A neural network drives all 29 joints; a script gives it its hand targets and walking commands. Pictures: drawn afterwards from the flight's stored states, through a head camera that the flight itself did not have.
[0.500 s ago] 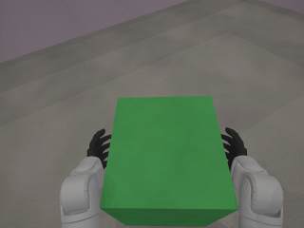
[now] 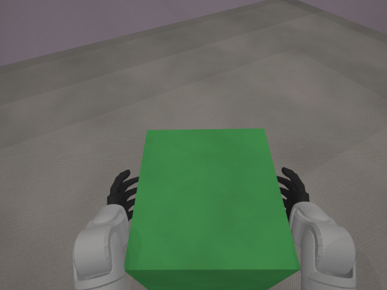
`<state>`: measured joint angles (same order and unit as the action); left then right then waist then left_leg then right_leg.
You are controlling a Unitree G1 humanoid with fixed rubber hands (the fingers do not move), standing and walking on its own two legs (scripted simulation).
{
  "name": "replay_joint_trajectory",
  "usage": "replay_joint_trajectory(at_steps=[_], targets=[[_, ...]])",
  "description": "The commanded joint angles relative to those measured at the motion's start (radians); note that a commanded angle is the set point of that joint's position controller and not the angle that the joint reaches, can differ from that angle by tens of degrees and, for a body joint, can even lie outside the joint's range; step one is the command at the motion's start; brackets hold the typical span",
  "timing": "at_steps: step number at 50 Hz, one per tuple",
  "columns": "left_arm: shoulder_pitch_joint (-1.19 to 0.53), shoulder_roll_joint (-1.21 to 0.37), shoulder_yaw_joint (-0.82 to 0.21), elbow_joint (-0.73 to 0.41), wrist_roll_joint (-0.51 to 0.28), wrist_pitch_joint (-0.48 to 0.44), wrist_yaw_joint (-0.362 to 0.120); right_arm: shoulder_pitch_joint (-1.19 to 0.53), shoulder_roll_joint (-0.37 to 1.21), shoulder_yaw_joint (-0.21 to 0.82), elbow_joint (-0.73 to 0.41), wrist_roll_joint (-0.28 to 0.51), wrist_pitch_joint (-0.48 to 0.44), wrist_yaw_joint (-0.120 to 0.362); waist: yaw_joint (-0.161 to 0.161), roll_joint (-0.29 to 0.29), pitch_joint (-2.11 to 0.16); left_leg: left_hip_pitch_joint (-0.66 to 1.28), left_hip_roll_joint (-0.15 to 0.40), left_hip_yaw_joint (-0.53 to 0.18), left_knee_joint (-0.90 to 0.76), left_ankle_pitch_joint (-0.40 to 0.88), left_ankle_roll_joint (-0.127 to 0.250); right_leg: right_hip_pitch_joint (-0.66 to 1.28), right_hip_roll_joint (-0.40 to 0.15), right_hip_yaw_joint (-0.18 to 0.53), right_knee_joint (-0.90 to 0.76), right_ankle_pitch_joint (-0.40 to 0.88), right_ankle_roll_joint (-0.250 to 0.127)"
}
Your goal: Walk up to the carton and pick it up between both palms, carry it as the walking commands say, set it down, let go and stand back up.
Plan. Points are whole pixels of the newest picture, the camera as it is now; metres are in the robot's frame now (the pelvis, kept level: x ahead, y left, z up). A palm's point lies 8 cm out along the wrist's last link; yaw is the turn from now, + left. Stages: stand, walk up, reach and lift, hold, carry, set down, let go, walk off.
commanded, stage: carry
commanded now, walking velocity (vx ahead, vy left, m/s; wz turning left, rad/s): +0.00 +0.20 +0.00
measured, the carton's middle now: (205, 218) +0.27 +0.01 -0.01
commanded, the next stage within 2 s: none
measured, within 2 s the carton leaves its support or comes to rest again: neither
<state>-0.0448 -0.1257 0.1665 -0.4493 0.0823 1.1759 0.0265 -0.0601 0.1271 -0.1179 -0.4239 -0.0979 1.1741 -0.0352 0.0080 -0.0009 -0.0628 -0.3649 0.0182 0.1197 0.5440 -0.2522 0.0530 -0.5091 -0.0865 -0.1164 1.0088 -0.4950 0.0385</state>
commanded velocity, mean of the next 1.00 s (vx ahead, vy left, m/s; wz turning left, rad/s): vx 0.00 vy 0.20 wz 0.00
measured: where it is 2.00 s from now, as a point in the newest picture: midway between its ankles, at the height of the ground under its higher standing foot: outside the picture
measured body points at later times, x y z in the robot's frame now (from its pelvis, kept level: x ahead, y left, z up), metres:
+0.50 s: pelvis -0.05 +0.15 +0.00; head -0.04 +0.15 +0.45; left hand +0.21 +0.32 +0.06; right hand +0.22 -0.01 +0.07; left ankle -0.03 +0.26 -0.73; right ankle -0.04 -0.03 -0.70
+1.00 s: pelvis -0.10 +0.28 +0.00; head -0.08 +0.27 +0.45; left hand +0.17 +0.44 +0.08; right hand +0.17 +0.11 +0.07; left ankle -0.08 +0.43 -0.71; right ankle -0.08 +0.11 -0.73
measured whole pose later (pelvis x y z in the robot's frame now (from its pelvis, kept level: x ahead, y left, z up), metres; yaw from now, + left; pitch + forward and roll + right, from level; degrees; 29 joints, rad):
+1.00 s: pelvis -0.10 +0.28 +0.00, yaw +1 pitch +3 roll +2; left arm -0.06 -0.13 0.14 -0.47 0.08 1.17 0.03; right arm -0.06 0.13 -0.14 -0.47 -0.08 1.19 -0.04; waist -0.02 -0.03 -0.04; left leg -0.42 0.04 0.06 0.68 -0.38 -0.04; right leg -0.34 -0.20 -0.12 0.54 -0.24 0.08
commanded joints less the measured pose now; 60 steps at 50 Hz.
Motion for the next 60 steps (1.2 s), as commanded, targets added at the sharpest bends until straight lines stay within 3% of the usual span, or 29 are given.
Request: replay_joint_trajectory(at_steps=[1,4,5,6,7,9,10,12,19,21,22,23,25,28,33,36,37,38,39,41,44,49,51,52,53,54,55,57,60], targets=[[-0.455,-0.747,-0.784,-0.087,-0.386,0.014,-0.221,-0.400,0.771,0.707,-0.073,0.330,0.003,0.207,-0.012,0.176,-0.250,0.196,0.222,-0.201,-0.119,0.359,0.146,0.019,0.013,-0.017,-0.157,0.002,-0.025],[-0.404,-0.733,-0.756,-0.043,-0.381,0.025,-0.230,-0.355,0.759,0.711,-0.041,0.314,0.015,0.198,0.011,0.136,-0.267,0.153,0.178,-0.165,-0.033,0.355,0.088,0.238,0.014,-0.038,-0.581,0.252,-0.060],[-0.409,-0.730,-0.752,-0.043,-0.384,0.027,-0.234,-0.371,0.755,0.716,-0.046,0.314,0.015,0.197,0.019,0.037,-0.262,-0.001,0.135,-0.140,0.068,0.254,0.029,0.398,-0.093,0.078,-0.643,0.321,-0.080],[-0.394,-0.700,-0.731,-0.018,-0.378,0.027,-0.234,-0.380,0.720,0.704,-0.054,0.310,0.019,0.193,0.018,-0.218,-0.241,-0.253,0.040,-0.081,0.244,-0.092,-0.048,0.534,-0.385,0.425,-0.661,0.666,-0.173],[-0.347,-0.694,-0.692,0.020,-0.367,0.021,-0.231,-0.406,0.689,0.704,-0.065,0.322,0.026,0.189,0.023,-0.313,-0.221,-0.275,0.026,-0.097,0.472,-0.323,-0.064,0.466,-0.493,0.525,-0.683,0.793,-0.311],[-0.396,-0.734,-0.711,-0.007,-0.382,0.013,-0.236,-0.436,0.741,0.716,-0.051,0.340,0.013,0.194,0.016,-0.127,-0.149,-0.256,0.042,-0.201,0.635,-0.223,-0.076,0.354,-0.402,0.361,-0.705,0.557,-0.248],[-0.423,-0.754,-0.723,-0.026,-0.384,0.006,-0.239,-0.468,0.771,0.734,-0.070,0.355,0.006,0.200,0.009,-0.118,-0.122,-0.249,0.043,-0.178,0.584,-0.168,-0.085,0.317,-0.344,0.269,-0.705,0.488,-0.192],[-0.459,-0.786,-0.743,-0.071,-0.394,0.001,-0.241,-0.498,0.810,0.755,-0.107,0.369,0.000,0.203,0.000,-0.177,-0.139,-0.198,0.019,-0.102,0.457,-0.142,-0.102,0.313,-0.269,0.150,-0.668,0.530,-0.137],[-0.364,-0.748,-0.735,-0.071,-0.343,0.019,-0.220,-0.363,0.794,0.733,-0.049,0.363,0.017,0.204,-0.006,-0.224,-0.257,0.065,-0.032,0.041,-0.092,-0.045,-0.091,0.359,-0.264,0.089,-0.537,0.687,-0.064],[-0.377,-0.744,-0.734,-0.064,-0.333,0.020,-0.215,-0.386,0.788,0.738,-0.050,0.367,0.020,0.214,-0.005,-0.085,-0.266,0.226,0.044,-0.041,-0.242,0.036,-0.075,0.249,-0.195,0.045,-0.385,0.515,0.000],[-0.382,-0.734,-0.738,-0.069,-0.328,0.024,-0.215,-0.375,0.771,0.732,-0.044,0.353,0.017,0.218,-0.016,0.141,-0.246,0.290,0.237,-0.263,-0.259,0.222,-0.006,0.020,-0.103,-0.030,-0.261,0.175,0.049],[-0.431,-0.742,-0.760,-0.087,-0.339,0.030,-0.220,-0.370,0.775,0.708,-0.019,0.341,0.012,0.220,-0.029,0.344,-0.230,0.265,0.330,-0.373,-0.227,0.385,0.100,-0.089,-0.018,-0.047,-0.082,-0.197,0.046],[-0.456,-0.786,-0.782,-0.067,-0.364,0.020,-0.235,-0.407,0.821,0.715,-0.053,0.342,0.005,0.224,-0.023,0.204,-0.229,0.215,0.289,-0.294,-0.168,0.408,0.132,-0.094,-0.017,0.059,0.141,-0.145,0.004],[-0.508,-0.794,-0.814,-0.109,-0.396,0.011,-0.227,-0.432,0.815,0.704,-0.082,0.347,-0.006,0.222,-0.016,0.175,-0.240,0.199,0.212,-0.176,-0.147,0.310,0.113,-0.069,-0.001,0.023,0.117,0.023,0.003],[-0.429,-0.744,-0.778,-0.071,-0.386,0.030,-0.220,-0.375,0.768,0.702,-0.066,0.323,0.014,0.206,-0.015,0.164,-0.271,0.212,0.234,-0.251,-0.153,0.304,0.157,0.047,0.020,-0.018,-0.217,-0.002,-0.032],[-0.401,-0.740,-0.759,-0.040,-0.385,0.033,-0.231,-0.355,0.765,0.715,-0.043,0.318,0.021,0.201,0.007,0.110,-0.281,0.149,0.183,-0.199,-0.082,0.337,0.085,0.278,0.009,-0.043,-0.598,0.244,-0.058],[-0.405,-0.739,-0.754,-0.039,-0.386,0.034,-0.236,-0.377,0.762,0.720,-0.047,0.320,0.020,0.200,0.016,0.015,-0.271,-0.014,0.142,-0.176,0.014,0.243,0.027,0.430,-0.107,0.091,-0.653,0.286,-0.081],[-0.384,-0.715,-0.730,-0.014,-0.371,0.028,-0.233,-0.406,0.728,0.720,-0.081,0.324,0.025,0.198,0.019,-0.235,-0.237,-0.232,0.045,-0.102,0.194,-0.035,-0.058,0.526,-0.378,0.414,-0.662,0.570,-0.192],[-0.355,-0.709,-0.702,0.011,-0.366,0.025,-0.230,-0.427,0.700,0.710,-0.078,0.334,0.031,0.196,0.026,-0.303,-0.197,-0.279,0.032,-0.093,0.425,-0.282,-0.069,0.454,-0.480,0.478,-0.694,0.698,-0.305],[-0.409,-0.736,-0.720,-0.029,-0.381,0.019,-0.233,-0.453,0.741,0.720,-0.073,0.352,0.017,0.199,0.014,-0.107,-0.130,-0.255,0.044,-0.198,0.580,-0.203,-0.075,0.345,-0.397,0.328,-0.711,0.528,-0.244],[-0.451,-0.774,-0.745,-0.082,-0.385,0.010,-0.233,-0.485,0.800,0.751,-0.109,0.376,0.009,0.206,-0.003,-0.169,-0.132,-0.196,0.022,-0.102,0.411,-0.144,-0.101,0.318,-0.275,0.130,-0.646,0.585,-0.139],[-0.369,-0.747,-0.738,-0.087,-0.349,0.022,-0.218,-0.387,0.791,0.738,-0.080,0.374,0.023,0.205,0.002,-0.238,-0.218,-0.029,-0.020,0.003,0.074,-0.132,-0.098,0.365,-0.286,0.099,-0.569,0.776,-0.099],[-0.353,-0.745,-0.738,-0.081,-0.335,0.025,-0.214,-0.369,0.792,0.738,-0.066,0.375,0.025,0.210,-0.005,-0.184,-0.257,0.127,-0.032,0.060,-0.165,0.028,-0.094,0.352,-0.240,0.051,-0.479,0.710,-0.034],[-0.367,-0.744,-0.738,-0.080,-0.332,0.024,-0.211,-0.387,0.787,0.740,-0.070,0.377,0.027,0.215,-0.007,-0.108,-0.269,0.217,0.027,-0.011,-0.223,0.059,-0.082,0.285,-0.204,0.028,-0.387,0.593,0.000],[-0.375,-0.736,-0.739,-0.080,-0.329,0.027,-0.211,-0.379,0.775,0.738,-0.068,0.368,0.025,0.219,-0.015,0.063,-0.265,0.307,0.196,-0.202,-0.234,0.272,-0.029,0.089,-0.134,-0.009,-0.273,0.298,0.046],[-0.424,-0.730,-0.759,-0.107,-0.341,0.036,-0.216,-0.364,0.763,0.708,-0.033,0.348,0.020,0.219,-0.033,0.334,-0.246,0.296,0.332,-0.368,-0.211,0.451,0.086,-0.072,-0.027,-0.069,-0.133,-0.167,0.060],[-0.429,-0.756,-0.767,-0.083,-0.349,0.035,-0.224,-0.378,0.794,0.705,-0.043,0.348,0.019,0.221,-0.028,0.294,-0.257,0.276,0.328,-0.373,-0.171,0.509,0.131,-0.068,-0.028,0.015,0.047,-0.225,0.030],[-0.465,-0.795,-0.796,-0.098,-0.381,0.018,-0.234,-0.418,0.822,0.715,-0.087,0.346,0.004,0.222,-0.021,0.170,-0.252,0.223,0.261,-0.238,-0.141,0.404,0.122,-0.075,-0.025,0.048,0.157,-0.088,0.010],[-0.497,-0.787,-0.817,-0.119,-0.401,0.017,-0.223,-0.410,0.803,0.694,-0.085,0.344,0.001,0.218,-0.019,0.178,-0.254,0.202,0.213,-0.186,-0.147,0.294,0.117,-0.049,-0.005,0.008,0.070,0.017,0.009]])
